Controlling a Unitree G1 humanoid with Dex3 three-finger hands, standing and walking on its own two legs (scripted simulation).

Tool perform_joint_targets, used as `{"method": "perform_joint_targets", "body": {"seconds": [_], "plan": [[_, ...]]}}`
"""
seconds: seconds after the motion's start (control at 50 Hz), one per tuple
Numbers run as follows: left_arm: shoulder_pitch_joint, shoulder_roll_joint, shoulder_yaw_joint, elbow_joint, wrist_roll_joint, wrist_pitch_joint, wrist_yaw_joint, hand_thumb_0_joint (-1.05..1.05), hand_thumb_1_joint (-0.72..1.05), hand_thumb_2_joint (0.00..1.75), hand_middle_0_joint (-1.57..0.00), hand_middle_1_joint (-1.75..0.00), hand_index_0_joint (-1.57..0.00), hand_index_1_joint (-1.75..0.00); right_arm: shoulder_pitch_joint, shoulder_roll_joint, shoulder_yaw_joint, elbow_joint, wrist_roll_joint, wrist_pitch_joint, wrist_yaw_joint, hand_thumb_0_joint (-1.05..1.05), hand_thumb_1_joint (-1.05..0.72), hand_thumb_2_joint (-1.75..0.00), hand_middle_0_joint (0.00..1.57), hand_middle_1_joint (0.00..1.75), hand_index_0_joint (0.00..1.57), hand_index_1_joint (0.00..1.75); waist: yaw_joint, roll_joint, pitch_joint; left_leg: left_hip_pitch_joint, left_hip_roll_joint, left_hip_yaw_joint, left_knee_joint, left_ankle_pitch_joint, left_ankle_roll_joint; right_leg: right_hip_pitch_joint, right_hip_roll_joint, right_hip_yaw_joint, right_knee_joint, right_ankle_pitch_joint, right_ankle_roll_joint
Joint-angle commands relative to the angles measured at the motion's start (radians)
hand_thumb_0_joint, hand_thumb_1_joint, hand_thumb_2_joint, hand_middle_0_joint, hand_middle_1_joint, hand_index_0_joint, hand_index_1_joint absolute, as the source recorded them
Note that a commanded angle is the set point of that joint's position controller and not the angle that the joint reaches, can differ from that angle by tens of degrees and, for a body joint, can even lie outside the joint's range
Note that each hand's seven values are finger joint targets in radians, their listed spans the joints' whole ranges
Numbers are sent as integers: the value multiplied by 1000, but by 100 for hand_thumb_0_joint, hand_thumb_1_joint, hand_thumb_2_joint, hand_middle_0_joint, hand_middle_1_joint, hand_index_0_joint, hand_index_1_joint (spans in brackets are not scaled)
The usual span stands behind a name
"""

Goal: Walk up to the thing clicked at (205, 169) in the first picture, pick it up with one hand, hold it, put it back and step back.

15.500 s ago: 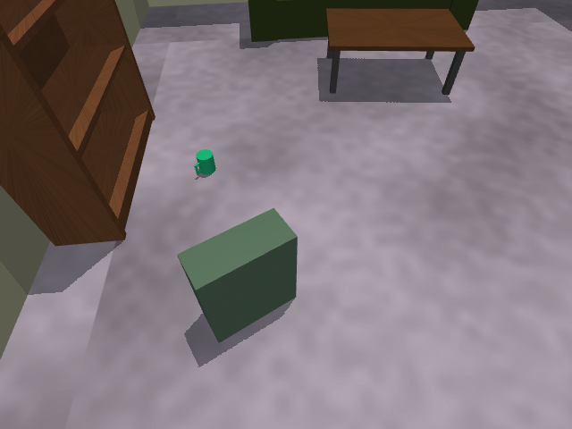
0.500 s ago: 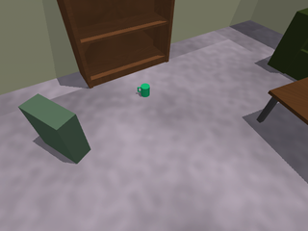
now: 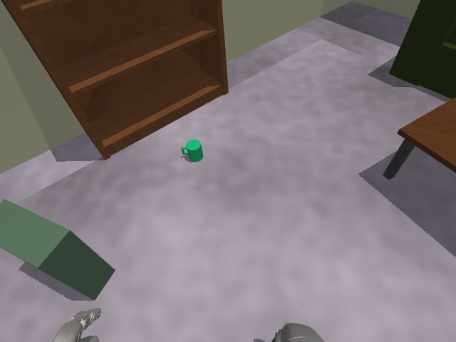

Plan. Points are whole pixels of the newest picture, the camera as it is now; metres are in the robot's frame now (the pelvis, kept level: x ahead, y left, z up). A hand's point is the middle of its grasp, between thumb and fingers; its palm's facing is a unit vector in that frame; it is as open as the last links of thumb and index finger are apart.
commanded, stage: walk up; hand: left
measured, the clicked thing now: (191, 151) +1.16 +0.27 -0.70
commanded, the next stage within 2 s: none
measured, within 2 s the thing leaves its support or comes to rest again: neither
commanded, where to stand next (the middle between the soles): +0.79 +0.00 m, yaw +1 degrees
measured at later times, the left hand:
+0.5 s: hand (108, 275) +0.28 +0.30 -0.15, palm faces -0.04 -0.94 -0.34, open 7.4 cm
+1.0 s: hand (148, 173) +0.52 +0.24 -0.09, palm faces +0.00 -0.90 -0.43, open 7.4 cm
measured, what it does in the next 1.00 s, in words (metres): walks ahead: left foot, then right foot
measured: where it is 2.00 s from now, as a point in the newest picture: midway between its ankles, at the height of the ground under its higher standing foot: (243, 216)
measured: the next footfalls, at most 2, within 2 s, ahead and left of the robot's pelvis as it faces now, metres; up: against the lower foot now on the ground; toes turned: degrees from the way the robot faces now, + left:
left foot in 0.38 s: +0.35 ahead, +0.15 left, +0.00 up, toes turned +7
right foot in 0.82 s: +0.52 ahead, -0.14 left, +0.00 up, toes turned -6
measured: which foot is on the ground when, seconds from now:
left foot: up 0.00-0.36, down 0.38-0.84, up 0.86-1.00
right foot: down 0.00-0.40, up 0.42-0.80, down 0.82-1.00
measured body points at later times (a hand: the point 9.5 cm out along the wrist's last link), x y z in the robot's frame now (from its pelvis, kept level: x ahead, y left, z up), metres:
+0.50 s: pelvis +0.24 +0.03 +0.01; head +0.27 +0.06 +0.46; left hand +0.28 +0.35 -0.12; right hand +0.35 -0.29 -0.07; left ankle +0.31 +0.14 -0.71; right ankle +0.15 -0.10 -0.64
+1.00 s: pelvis +0.44 -0.04 +0.02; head +0.46 -0.08 +0.47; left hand +0.52 +0.28 -0.06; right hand +0.51 -0.35 -0.12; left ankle +0.42 +0.11 -0.64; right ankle +0.48 -0.13 -0.71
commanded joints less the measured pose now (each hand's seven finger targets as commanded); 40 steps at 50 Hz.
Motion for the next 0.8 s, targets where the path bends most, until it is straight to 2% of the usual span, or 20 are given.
{"method": "perform_joint_targets", "body": {"seconds": [0.0,0.02,0.04,0.08,0.18,0.28,0.32,0.34,0.36,0.38,0.4,0.42,0.46,0.5,0.54,0.6,0.66,0.7,0.74,0.78], "plan": [[225,345,93,-43,-36,-19,50,0,90,90,-20,-30,-20,-30,-48,-243,-53,-110,16,-43,-21,0,-90,-90,20,30,20,30,139,-179,-148,-553,-36,-133,450,41,21,510,-355,557,-360,141,-267],[178,311,80,-58,-34,-24,57,0,90,90,-20,-30,-20,-30,-38,-215,-47,-105,27,-43,-18,0,-90,-90,20,30,20,30,104,-174,-112,-523,-22,-145,415,93,31,429,-299,414,-341,223,-232],[149,285,70,-66,-34,-26,60,0,90,90,-20,-30,-20,-30,-17,-196,-41,-99,29,-38,-12,0,-90,-90,20,30,20,30,75,-190,-85,-482,-8,-126,363,123,35,341,-258,333,-351,235,-209],[117,257,60,-80,-27,-35,58,0,90,90,-20,-30,-20,-30,9,-187,-45,-96,15,-26,2,0,-90,-90,20,30,20,30,44,-191,-48,-439,-5,-110,269,194,26,242,-202,238,-380,190,-184],[87,279,60,-136,-10,-55,51,0,90,90,-20,-30,-20,-30,-82,-177,-54,-130,-1,-21,35,0,-90,-90,20,30,20,30,39,-171,1,-487,37,-60,-40,258,-28,198,-216,153,-443,28,-222],[133,297,55,-133,-6,-48,39,0,90,90,-20,-30,-20,-30,-167,-170,-66,-144,-10,-40,45,0,-90,-90,20,30,20,30,66,-152,-36,-292,4,10,-249,411,-10,159,-204,116,-355,16,-168],[125,300,52,-139,-5,-40,38,0,90,90,-20,-30,-20,-30,-91,-191,-78,-117,-14,-44,40,0,-90,-90,20,30,20,30,13,-93,-77,-147,-38,52,-298,377,12,131,-183,91,-233,54,-149],[147,264,36,-147,-2,-40,40,0,90,90,-20,-30,-20,-30,3,-231,-93,-87,-20,-49,31,0,-90,-90,20,30,20,30,-31,1,-141,14,-57,42,-281,325,35,72,-142,58,-70,142,-126],[177,211,16,-147,-7,-37,45,0,90,90,-20,-30,-20,-30,128,-284,-112,-61,-36,-54,18,0,-90,-90,20,30,20,30,-98,159,-196,142,24,-83,-362,146,77,-30,-68,0,219,107,-96],[249,136,-1,-150,-20,-31,46,0,90,90,-20,-30,-20,-30,139,-357,-125,-84,-41,-59,7,0,-90,-90,20,30,20,30,-69,331,-222,261,273,-547,-481,-14,157,-267,79,14,461,-321,-38],[248,253,26,-127,-19,-17,63,0,90,90,-20,-30,-20,-30,100,-370,-126,-116,-7,-59,5,0,-90,-90,20,30,20,30,-72,162,-229,207,360,-751,-599,-123,231,-267,65,124,532,-335,-43],[203,291,27,-115,-10,-16,69,0,90,90,-20,-30,-20,-30,57,-364,-127,-116,9,-55,3,0,-90,-90,20,30,20,30,-61,124,-153,133,363,-717,-605,-89,245,-286,16,167,571,-296,-47],[205,271,24,-93,-22,-22,65,0,90,90,-20,-30,-20,-30,-17,-289,-87,-138,14,-57,-9,0,-90,-90,20,30,20,30,-19,44,-79,0,265,-409,-578,272,177,-220,-10,219,527,-168,-30],[257,247,24,-70,-29,-14,54,0,90,90,-20,-30,-20,-30,-34,-251,-71,-139,21,-65,-9,0,-90,-90,20,30,20,30,15,67,-73,-65,204,-223,-555,461,155,-144,-33,180,444,-126,-19],[256,225,24,-68,-26,-7,43,0,90,90,-20,-30,-20,-30,-40,-253,-71,-150,16,-68,-9,0,-90,-90,20,30,20,30,24,75,-83,-77,193,-154,-544,505,175,-107,-42,150,354,-116,6],[174,215,23,-101,-14,-3,25,0,90,90,-20,-30,-20,-30,-46,-267,-71,-166,8,-70,-8,0,-90,-90,20,30,20,30,10,86,-24,-113,198,-108,-588,432,212,-130,-70,101,195,-71,30],[105,210,34,-117,-6,-3,8,0,90,90,-20,-30,-20,-30,-49,-290,-75,-170,5,-69,-1,0,-90,-90,20,30,20,30,-1,99,3,-193,184,-94,-614,240,198,-51,-75,67,66,12,19],[100,213,39,-112,-4,-10,4,0,90,90,-20,-30,-20,-30,-72,-283,-72,-174,4,-64,2,0,-90,-90,20,30,20,30,7,91,-10,-201,161,-77,-577,209,184,6,-54,44,-9,46,9],[133,212,44,-92,-1,-15,8,0,90,90,-20,-30,-20,-30,-86,-282,-72,-181,9,-57,2,0,-90,-90,20,30,20,30,34,61,-42,-226,171,-76,-504,226,173,107,-35,21,-43,59,0],[242,244,63,-58,1,-26,20,0,90,90,-20,-30,-20,-30,-88,-248,-58,-190,7,-48,0,0,-90,-90,20,30,20,30,99,-43,-101,-285,134,-44,-305,286,130,307,1,11,-95,28,-12]]}}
